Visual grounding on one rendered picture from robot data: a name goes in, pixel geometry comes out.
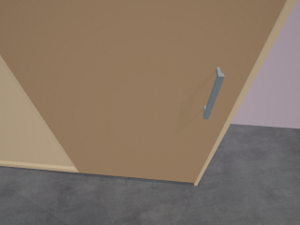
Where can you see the handle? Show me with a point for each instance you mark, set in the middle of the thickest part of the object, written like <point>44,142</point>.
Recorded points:
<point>214,93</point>

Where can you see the wardrobe door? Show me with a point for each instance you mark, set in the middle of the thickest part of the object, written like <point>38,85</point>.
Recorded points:
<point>24,135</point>
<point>121,84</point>

